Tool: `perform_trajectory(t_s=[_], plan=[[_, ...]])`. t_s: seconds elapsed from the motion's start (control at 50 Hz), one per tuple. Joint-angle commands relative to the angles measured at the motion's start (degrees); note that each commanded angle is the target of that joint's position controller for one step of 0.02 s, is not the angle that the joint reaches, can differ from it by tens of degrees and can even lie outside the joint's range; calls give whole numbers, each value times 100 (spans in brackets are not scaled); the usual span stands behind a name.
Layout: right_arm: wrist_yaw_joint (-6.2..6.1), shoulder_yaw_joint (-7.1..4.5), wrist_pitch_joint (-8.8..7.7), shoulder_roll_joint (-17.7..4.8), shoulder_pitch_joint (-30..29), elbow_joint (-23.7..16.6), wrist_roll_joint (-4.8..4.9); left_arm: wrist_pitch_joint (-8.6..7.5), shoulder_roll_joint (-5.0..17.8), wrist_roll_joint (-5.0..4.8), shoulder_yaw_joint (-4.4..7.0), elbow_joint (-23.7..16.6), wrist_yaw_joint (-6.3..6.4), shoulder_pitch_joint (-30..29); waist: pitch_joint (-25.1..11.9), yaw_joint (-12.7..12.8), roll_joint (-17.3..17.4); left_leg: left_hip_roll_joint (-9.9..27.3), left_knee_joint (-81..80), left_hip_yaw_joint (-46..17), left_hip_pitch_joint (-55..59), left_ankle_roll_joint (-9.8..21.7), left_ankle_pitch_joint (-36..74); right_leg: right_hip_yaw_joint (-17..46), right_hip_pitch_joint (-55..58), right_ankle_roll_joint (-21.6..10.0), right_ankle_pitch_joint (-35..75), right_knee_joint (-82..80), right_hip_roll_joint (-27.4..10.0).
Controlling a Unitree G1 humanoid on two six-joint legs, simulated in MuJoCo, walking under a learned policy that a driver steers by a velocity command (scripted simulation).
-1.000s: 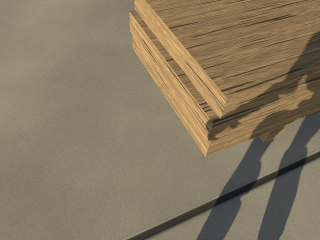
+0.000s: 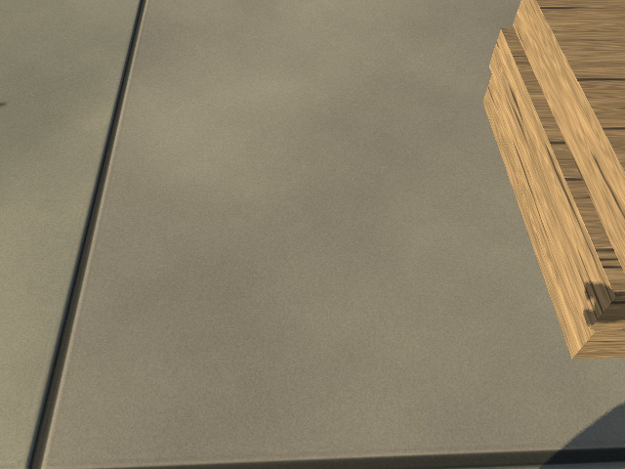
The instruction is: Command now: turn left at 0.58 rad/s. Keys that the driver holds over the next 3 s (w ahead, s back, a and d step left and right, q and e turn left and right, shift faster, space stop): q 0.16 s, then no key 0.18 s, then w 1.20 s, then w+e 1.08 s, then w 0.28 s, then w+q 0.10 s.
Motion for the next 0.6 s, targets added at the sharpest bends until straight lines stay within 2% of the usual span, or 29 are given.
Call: perform_trajectory(t_s=[0.02, 0.06, 0.08, 0.1, 0.12, 0.14, 0.16, 0.18, 0.2, 0.22, 0.24, 0.28, 0.34, 0.36, 0.38, 0.42, 0.46, 0.48, 0.5, 0.52, 0.54, 0.56, 0.58, 0.6], plan=[[19, -285, -22, -971, -145, -441, 23, -171, 546, -23, 139, -459, -66, -146, -731, -6, 862, 1548, -461, -1958, 979, 904, 1555, -26, -34, -92, -99, -463, 75], [24, -287, 13, -970, -261, -474, 76, -209, 561, -31, 159, -421, -121, 52, -780, 107, 865, 1440, -293, -2049, 981, 803, 1832, -86, 380, -183, 167, -1157, 109], [12, -277, 31, -949, -363, -498, 127, -223, 563, -18, 179, -364, -136, 232, -789, 243, 824, 1299, -169, -1997, 848, 660, 1714, -168, 775, -250, 671, -1809, 96], [-7, -253, 41, -871, -363, -518, 157, -226, 659, 18, 220, -307, -127, 401, -819, 303, 673, 1080, 47, -1829, 502, 422, 1128, -86, 1353, -367, 1395, -2328, -176], [4, -183, 36, -595, -25, -492, 92, -186, 986, 97, 277, -375, -95, 393, -976, 90, -326, 546, 1026, -1136, -172, 77, -738, 857, 2032, -796, 2068, -2463, -1257], [3, -239, -11, -717, 133, -569, 121, -129, 1297, 252, 305, -417, -95, 331, -632, -58, -1471, -365, 2168, -49, -1351, -280, -2728, 2061, 2004, -1781, 3217, -2563, -2237], [17, -376, -68, -1164, 205, -520, 5, -144, 1102, 255, 280, -491, -77, 250, -577, -24, -1205, 138, 3475, 97, -1562, -573, -2686, 2339, 1619, -2250, 3104, -2598, -2717], [26, -439, -55, -1307, 222, -371, 34, -142, 773, 189, 179, -579, -35, 17, -480, -60, -782, 313, 3923, 128, -1484, -683, -2243, 1762, 1445, -2074, 2767, -2513, -2340], [6, -427, 3, -1163, 277, -225, 30, -119, 615, 121, 125, -601, -15, -146, -364, -97, -571, 330, 4133, 186, -1479, -783, -1890, 1226, 1385, -1781, 2379, -2448, -1888], [-12, -383, 54, -990, 287, -181, 5, -108, 564, 49, 86, -603, -1, -147, -320, -40, -559, 295, 4363, 217, -1592, -859, -1636, 983, 1455, -1679, 2367, -2409, -1691], [3, -320, 74, -799, 264, -184, 24, -85, 572, 33, 58, -580, 5, -84, -271, 3, -577, 272, 4380, 301, -1581, -913, -1540, 757, 1445, -1693, 2649, -2405, -1576], [-4, -235, 46, -612, -1, -286, 67, -46, 620, 82, 57, -513, 3, 157, -317, 171, -712, 318, 3854, 530, -1532, -973, -1425, 459, 1687, -1759, 2901, -2409, -1426], [1, -116, 15, -419, -211, -357, 10, -1, 709, 73, 69, -457, -23, 275, -528, 295, -916, 608, 2596, 728, -1109, -1014, -1505, 351, 2033, -1799, 3062, -2283, -1467], [23, -51, 6, -316, -220, -361, -7, 13, 737, 51, 72, -434, -43, 312, -638, 329, -949, 725, 2065, 898, -755, -977, -1499, 298, 1938, -1771, 2455, -2387, -1448], [49, -9, -5, -269, -275, -364, 12, 28, 815, 16, 87, -398, -67, 391, -596, 404, -1040, 751, 1618, 1090, -461, -930, -1491, 319, 1742, -1757, 1593, -2546, -1412], [97, -24, -49, -393, -218, -300, 65, 48, 999, -52, 111, -312, -113, 622, -390, 471, -1149, 637, 898, 1378, -24, -795, -1365, 547, 1379, -1764, 183, -2777, -1450], [144, -35, -143, -411, 138, -97, 63, 41, 987, -131, 74, -270, -144, 636, -183, 220, -921, 540, -367, 1538, 803, -466, -524, 554, 871, -1634, -435, -2714, -1390], [135, -46, -187, -453, 333, -14, 68, -7, 839, -123, 9, -229, -165, 698, -208, 90, -753, 586, -688, 1440, 1397, -289, -453, 476, 523, -1442, -478, -2540, -1298], [98, -63, -230, -550, 804, 86, 68, -91, 518, -40, -109, -265, -203, 560, -462, -138, -478, 1074, -701, 813, 2297, -104, -477, 219, -80, -1120, -504, -1942, -1085], [63, -199, -257, -1127, 1247, 187, -25, -218, 13, 72, -251, -538, -252, 353, -695, -172, 900, 2106, -833, -771, 2850, 447, -1306, -888, -1142, -602, -622, -400, -257], [137, -278, -341, -1337, 1469, 237, -59, -306, 436, -50, -153, -777, -210, -237, -200, -554, 1299, 2847, -1584, -2055, 2258, 1184, -2035, -839, -1849, -476, -1366, 534, -193], [141, -175, -457, -1022, 1299, 243, -91, -346, 778, -171, -6, -783, -202, -227, 307, -434, 1037, 2868, -1762, -2113, 2043, 1323, -2453, -538, -2293, -510, -1187, 1303, -471], [131, -94, -544, -777, 1129, 242, -58, -371, 792, -195, 19, -648, -231, 15, 450, -287, 1036, 2638, -1814, -1763, 2036, 1167, -2542, -450, -2453, -583, -782, 1561, -599], [125, -63, -590, -684, 1002, 233, -15, -400, 762, -147, 30, -578, -256, 136, 481, -221, 1029, 2468, -1884, -1441, 2102, 1031, -2269, -466, -2578, -620, -360, 1587, -676]])
Next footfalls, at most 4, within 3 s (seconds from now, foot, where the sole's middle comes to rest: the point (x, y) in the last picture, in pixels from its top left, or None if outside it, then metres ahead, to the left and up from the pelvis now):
0.12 right None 0.06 -0.14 -0.78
0.50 left None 0.00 0.11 -0.78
0.92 right None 0.35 -0.08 -0.78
1.48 left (216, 393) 0.62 0.20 -0.78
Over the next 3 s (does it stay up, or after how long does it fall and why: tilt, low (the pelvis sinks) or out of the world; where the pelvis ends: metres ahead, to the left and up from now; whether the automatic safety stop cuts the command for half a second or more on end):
stays up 1.29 -0.03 -0.02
